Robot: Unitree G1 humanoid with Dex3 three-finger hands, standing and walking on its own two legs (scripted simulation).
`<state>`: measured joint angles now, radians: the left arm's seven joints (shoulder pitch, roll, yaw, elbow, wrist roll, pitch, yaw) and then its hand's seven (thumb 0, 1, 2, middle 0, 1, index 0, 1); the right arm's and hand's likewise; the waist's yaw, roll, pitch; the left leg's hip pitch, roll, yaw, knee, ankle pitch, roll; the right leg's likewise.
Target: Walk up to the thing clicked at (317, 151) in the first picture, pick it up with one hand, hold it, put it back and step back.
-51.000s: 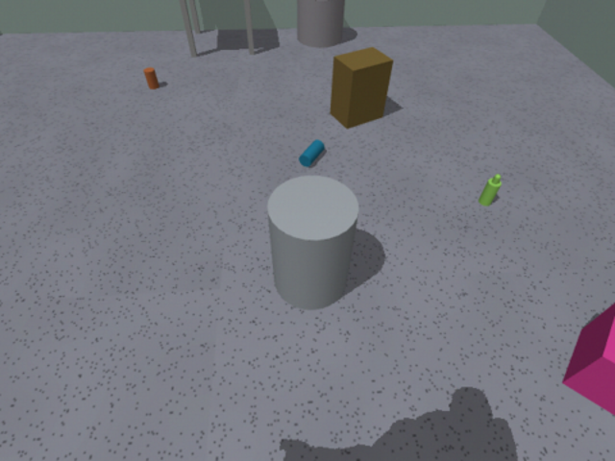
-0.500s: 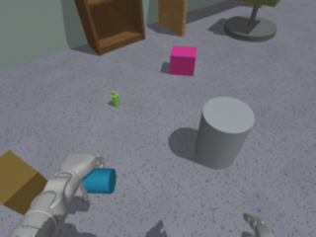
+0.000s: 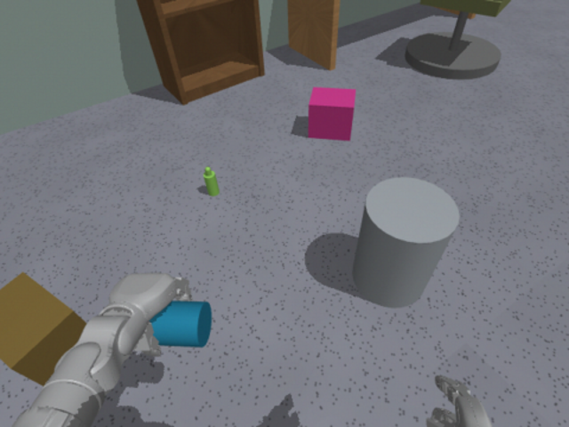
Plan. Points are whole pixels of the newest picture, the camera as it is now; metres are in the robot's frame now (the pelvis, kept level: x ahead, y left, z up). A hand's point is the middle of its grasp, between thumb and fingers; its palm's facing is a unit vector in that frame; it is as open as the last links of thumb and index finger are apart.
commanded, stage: hold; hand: left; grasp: from above
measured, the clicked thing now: (159, 322) +0.30 +0.22 -0.05
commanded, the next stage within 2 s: crouch in 0.54 s
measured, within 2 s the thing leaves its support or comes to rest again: neither
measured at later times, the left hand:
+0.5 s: hand (153, 315) +0.30 +0.22 -0.03, palm faces -0.46 -0.02 -0.89, open 9.7 cm
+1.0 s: hand (159, 326) +0.31 +0.23 -0.09, palm faces -0.46 +0.02 -0.89, open 9.7 cm
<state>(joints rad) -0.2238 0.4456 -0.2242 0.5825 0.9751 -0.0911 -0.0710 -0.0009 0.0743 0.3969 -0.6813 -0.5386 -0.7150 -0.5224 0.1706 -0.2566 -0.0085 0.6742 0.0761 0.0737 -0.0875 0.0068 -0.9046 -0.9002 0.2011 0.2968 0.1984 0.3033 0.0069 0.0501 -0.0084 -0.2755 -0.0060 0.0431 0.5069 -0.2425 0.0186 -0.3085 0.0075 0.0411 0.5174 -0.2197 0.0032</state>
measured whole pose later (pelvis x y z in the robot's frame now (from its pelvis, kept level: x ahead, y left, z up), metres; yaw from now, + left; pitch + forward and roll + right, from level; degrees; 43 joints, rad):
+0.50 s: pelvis +0.01 +0.00 +0.00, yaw +0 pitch +1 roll +0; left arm -0.23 0.44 -0.22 0.60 0.99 -0.10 -0.07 0.00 0.08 0.39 -0.69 -0.52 -0.72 -0.50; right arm 0.17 -0.25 -0.01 0.68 0.08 0.10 -0.09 0.01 -0.90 -0.90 0.20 0.30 0.20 0.30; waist 0.01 0.05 0.00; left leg -0.24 -0.01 0.04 0.47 -0.24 0.02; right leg -0.27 0.00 0.04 0.48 -0.22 0.00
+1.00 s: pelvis +0.00 +0.00 -0.02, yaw +1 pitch +8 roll +0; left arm -0.35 0.43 -0.21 0.85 1.10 -0.17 0.11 0.00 0.07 0.41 -0.68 -0.55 -0.71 -0.53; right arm 0.18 -0.25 -0.03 0.66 0.05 0.12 -0.05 0.00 -0.90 -0.90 0.20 0.30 0.20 0.30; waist -0.02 0.01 -0.04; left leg -0.51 -0.01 0.02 0.70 -0.32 0.02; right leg -0.53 0.00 0.02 0.69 -0.30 0.01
